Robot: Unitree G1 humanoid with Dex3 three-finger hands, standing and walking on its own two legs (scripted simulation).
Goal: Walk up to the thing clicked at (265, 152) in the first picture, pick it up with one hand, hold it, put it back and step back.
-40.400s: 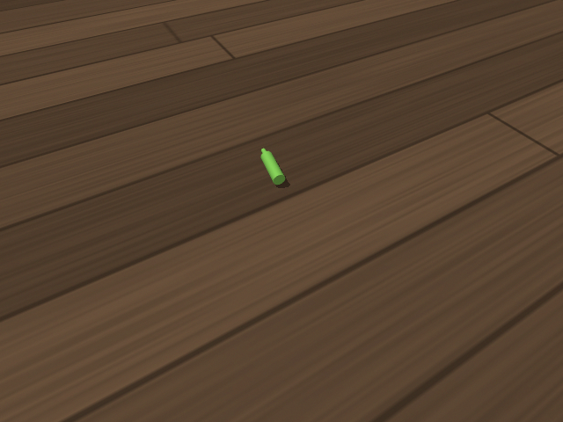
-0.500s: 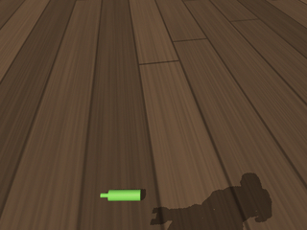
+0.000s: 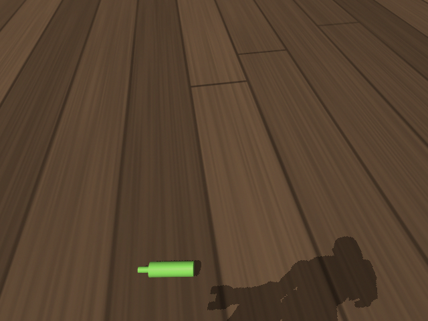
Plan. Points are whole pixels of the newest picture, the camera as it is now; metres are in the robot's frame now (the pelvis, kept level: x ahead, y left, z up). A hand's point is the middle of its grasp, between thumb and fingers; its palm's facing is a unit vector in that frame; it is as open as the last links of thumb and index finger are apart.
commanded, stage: step back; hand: left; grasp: from above
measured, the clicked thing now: (166, 269) +0.45 +0.25 -0.75
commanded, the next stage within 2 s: none
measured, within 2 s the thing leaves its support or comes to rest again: neither
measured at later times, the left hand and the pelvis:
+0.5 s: hand out of the picture +0.06 +0.31 -0.18, palm faces -0.07 -0.93 -0.35, open 7.4 cm; pelvis -0.08 +0.06 -0.01, yaw -2 degrees
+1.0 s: hand out of the picture -0.08 +0.29 -0.15, palm faces -0.03 -0.91 -0.41, open 7.4 cm; pelvis -0.21 +0.03 -0.02, yaw -3 degrees
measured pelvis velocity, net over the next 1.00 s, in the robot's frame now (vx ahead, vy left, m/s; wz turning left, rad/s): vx -0.21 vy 0.03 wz -0.05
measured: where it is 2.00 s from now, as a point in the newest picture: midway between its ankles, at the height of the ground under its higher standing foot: outside the picture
